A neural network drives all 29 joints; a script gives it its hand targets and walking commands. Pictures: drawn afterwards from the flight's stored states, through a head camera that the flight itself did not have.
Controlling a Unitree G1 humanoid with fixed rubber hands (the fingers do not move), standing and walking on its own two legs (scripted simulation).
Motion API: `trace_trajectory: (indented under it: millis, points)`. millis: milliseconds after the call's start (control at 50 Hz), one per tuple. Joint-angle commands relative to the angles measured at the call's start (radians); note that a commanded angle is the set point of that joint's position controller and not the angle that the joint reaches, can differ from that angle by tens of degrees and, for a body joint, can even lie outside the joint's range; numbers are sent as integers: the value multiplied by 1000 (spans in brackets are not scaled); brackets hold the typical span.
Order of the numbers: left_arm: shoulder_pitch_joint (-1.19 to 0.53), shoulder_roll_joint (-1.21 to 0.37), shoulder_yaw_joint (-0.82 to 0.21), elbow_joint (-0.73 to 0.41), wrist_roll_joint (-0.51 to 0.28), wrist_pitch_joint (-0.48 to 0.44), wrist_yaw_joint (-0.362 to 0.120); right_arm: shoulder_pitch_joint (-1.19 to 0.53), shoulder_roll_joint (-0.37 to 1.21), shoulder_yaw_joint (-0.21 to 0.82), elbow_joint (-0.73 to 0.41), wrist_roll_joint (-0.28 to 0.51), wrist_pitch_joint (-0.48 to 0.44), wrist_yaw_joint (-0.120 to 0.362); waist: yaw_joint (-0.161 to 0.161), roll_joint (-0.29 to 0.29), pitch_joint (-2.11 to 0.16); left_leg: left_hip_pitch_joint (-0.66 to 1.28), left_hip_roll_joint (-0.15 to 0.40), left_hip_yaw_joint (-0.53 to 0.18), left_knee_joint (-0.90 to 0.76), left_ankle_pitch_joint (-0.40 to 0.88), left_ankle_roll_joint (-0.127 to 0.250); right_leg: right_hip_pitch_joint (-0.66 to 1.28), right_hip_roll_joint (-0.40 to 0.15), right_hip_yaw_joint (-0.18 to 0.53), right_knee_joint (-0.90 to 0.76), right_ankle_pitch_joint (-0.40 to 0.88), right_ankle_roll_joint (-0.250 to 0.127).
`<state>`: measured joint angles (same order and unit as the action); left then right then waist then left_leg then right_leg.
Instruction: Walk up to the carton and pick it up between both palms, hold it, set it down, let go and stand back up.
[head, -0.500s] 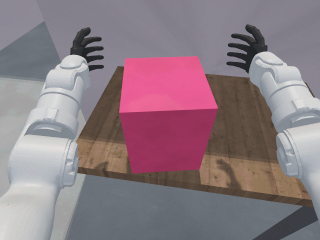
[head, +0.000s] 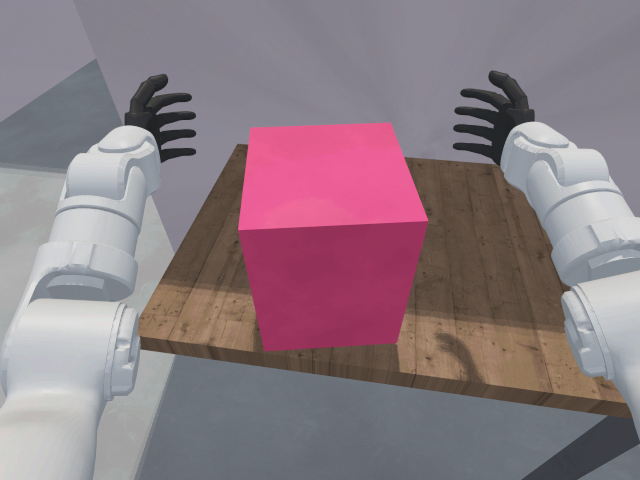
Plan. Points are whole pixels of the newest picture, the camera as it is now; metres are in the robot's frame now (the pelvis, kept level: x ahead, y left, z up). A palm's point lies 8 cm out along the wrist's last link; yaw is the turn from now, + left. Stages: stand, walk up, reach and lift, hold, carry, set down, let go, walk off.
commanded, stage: set down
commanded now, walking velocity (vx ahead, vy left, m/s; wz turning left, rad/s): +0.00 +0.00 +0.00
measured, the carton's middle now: (326, 239) +0.45 +0.00 +0.07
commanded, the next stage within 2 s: none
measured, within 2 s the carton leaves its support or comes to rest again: neither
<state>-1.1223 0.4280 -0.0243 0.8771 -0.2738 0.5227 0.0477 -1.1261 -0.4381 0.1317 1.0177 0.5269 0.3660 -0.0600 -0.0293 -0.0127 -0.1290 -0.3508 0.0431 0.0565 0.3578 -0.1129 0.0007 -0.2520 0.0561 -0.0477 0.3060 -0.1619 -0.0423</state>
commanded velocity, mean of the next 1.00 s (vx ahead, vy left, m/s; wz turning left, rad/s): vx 0.00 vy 0.00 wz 0.00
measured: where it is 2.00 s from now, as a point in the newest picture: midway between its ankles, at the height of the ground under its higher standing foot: outside the picture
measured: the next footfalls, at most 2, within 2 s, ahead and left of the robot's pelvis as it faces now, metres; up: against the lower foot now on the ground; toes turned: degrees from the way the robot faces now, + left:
none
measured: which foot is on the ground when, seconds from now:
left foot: down 0.00-1.00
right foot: down 0.00-1.00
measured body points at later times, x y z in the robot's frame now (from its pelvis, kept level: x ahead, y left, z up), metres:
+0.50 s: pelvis -0.01 +0.00 +0.00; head -0.03 +0.03 +0.45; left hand +0.40 +0.21 +0.18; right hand +0.39 -0.22 +0.18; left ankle +0.04 +0.12 -0.75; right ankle -0.01 -0.09 -0.75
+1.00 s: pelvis +0.00 +0.00 +0.00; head -0.01 +0.02 +0.45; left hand +0.33 +0.21 +0.12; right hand +0.32 -0.22 +0.12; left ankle +0.04 +0.12 -0.75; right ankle -0.01 -0.09 -0.75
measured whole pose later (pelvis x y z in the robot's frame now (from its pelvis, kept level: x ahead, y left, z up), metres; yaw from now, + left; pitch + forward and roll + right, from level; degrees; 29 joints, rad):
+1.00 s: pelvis +0.00 +0.00 +0.00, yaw -2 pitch -2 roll +0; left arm -0.23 0.22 0.17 -0.06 -0.13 0.61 0.03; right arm -0.23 -0.30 -0.02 0.14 0.36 0.35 -0.07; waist -0.03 -0.05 -0.01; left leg -0.15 0.03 0.11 0.29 -0.10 0.01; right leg -0.11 0.04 0.00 0.31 -0.18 -0.04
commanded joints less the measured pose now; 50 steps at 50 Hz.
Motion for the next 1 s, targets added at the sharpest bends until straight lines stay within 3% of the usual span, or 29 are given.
trace_trajectory:
  millis: [0,20,40,140,180,400,580,780,980]
  points:
    - [-341,126,55,-203,17,-29,-3,-366,-148,-61,-217,-11,-45,0,-7,30,-482,391,-16,-64,42,247,9,51,-18,39,-6,378,82]
    - [-251,78,102,-214,67,-9,-25,-293,-161,-65,-112,-59,-32,-8,-69,-7,-369,433,-16,-66,25,230,27,56,-13,40,-27,423,96]
    - [-240,112,116,-298,74,-13,-36,-292,-147,-81,-204,-34,-41,-14,-38,-5,-395,401,-29,-64,20,224,27,95,-18,41,-20,412,97]
    - [-225,107,128,-371,67,-2,-9,-273,-122,-127,-320,-57,-37,3,-12,26,-382,414,-19,-58,7,118,33,-27,-12,19,-39,165,79]
    - [-202,95,127,-397,64,2,1,-251,-120,-138,-339,-67,-37,13,-7,30,-382,423,-14,-60,8,108,35,-49,-13,20,-41,128,75]
    - [32,41,156,-549,104,34,-4,-27,-98,-164,-424,-101,-38,28,-20,17,-300,432,-16,-52,-7,99,35,-25,-16,36,-45,105,72]
    - [241,-7,179,-782,126,71,-6,190,-68,-205,-642,-128,-44,25,-33,22,-248,457,-24,-44,-18,114,21,-4,-13,32,-38,152,66]
    - [476,-66,207,-985,136,86,-3,438,-29,-210,-893,-138,-44,4,-7,10,-190,477,-27,-31,-38,110,12,-6,-14,46,-39,153,55]
    - [719,-120,216,-1122,145,40,-19,710,35,-211,-1104,-176,-57,-22,14,-4,-95,489,-31,-14,-64,79,3,-10,-25,70,-66,116,46]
